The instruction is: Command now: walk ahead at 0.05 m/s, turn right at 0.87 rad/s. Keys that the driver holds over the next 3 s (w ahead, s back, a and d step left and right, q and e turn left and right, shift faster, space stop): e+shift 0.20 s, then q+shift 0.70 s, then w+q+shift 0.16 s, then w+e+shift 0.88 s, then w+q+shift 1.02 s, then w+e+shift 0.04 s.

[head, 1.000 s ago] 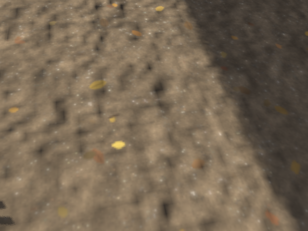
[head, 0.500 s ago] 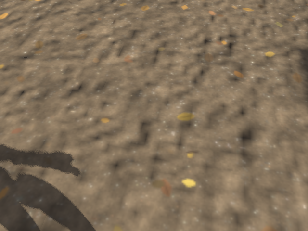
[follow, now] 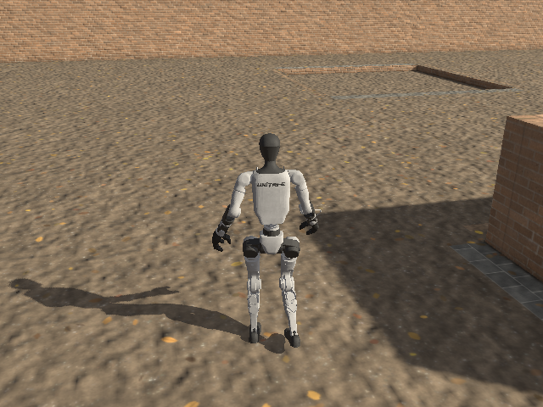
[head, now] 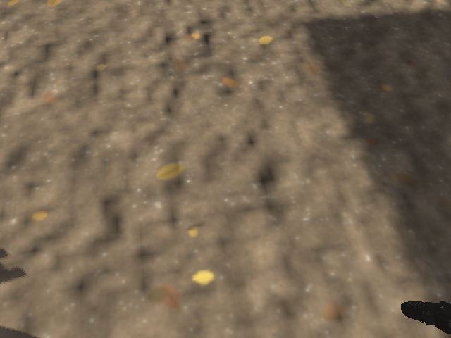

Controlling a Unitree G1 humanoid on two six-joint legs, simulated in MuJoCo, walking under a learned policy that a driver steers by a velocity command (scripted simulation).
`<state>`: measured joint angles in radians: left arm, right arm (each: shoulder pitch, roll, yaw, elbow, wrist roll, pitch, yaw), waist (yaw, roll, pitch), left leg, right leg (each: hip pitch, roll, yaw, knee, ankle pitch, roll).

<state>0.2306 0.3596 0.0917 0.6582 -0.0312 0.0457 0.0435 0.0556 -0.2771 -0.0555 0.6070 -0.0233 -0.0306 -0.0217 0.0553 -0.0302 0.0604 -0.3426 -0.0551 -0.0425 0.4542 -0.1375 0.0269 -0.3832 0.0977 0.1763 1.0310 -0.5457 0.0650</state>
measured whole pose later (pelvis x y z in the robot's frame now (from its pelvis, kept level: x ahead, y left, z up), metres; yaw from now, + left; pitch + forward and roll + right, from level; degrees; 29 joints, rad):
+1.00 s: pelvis +0.05 -0.01 +0.01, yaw +16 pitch +3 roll -3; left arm 0.09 0.34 0.11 0.68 0.00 -0.02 0.01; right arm 0.26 -0.33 -0.08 0.60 0.03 0.01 -0.01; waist -0.01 -0.02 0.05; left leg -0.28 -0.03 -0.05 0.47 -0.24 0.09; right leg -0.54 -0.02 0.04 1.07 -0.33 0.04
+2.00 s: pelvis +0.76 +0.04 +0.00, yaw -13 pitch +1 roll +3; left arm 0.21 0.37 0.06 0.79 0.04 -0.02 -0.04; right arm 0.29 -0.33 -0.05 0.77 -0.05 -0.09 -0.01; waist -0.01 -0.04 0.02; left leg -0.22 0.00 0.12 0.47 -0.27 0.00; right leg -0.50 0.01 0.03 1.26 -0.28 -0.11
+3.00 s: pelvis +1.69 -0.02 +0.00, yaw +28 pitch +2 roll +0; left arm -0.02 0.26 -0.03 0.58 0.04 -0.06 -0.02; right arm 0.46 -0.32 -0.08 0.86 0.00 -0.06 0.02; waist -0.12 0.00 0.04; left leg 0.04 -0.20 -0.21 0.31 -0.34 0.17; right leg -0.71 -0.12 0.08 0.67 0.03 0.05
